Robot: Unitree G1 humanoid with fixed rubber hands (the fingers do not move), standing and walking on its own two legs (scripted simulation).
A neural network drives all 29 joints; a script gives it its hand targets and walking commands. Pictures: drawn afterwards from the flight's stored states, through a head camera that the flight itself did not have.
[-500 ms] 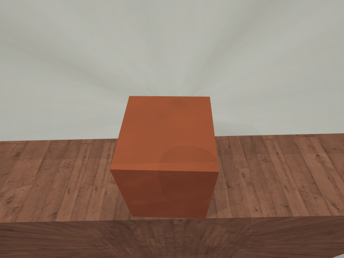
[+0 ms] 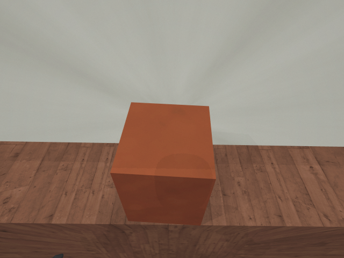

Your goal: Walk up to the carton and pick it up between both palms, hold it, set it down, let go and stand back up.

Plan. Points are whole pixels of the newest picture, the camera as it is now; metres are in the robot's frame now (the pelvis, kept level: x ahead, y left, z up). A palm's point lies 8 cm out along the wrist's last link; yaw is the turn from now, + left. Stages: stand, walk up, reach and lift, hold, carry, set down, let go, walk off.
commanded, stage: walk up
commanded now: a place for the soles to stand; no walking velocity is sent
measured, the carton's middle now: (166, 165) +0.37 +0.04 +0.00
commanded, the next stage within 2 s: reach and lift in 1.14 s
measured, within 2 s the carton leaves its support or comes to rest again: neither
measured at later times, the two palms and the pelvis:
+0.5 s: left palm out of the picture +0.08 +0.30 -0.10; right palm out of the picture +0.05 -0.32 -0.11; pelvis -0.01 +0.00 +0.01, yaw +0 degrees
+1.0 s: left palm out of the picture +0.10 +0.30 -0.10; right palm out of the picture +0.09 -0.32 -0.11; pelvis +0.01 -0.01 +0.01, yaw +0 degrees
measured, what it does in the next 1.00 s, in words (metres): stands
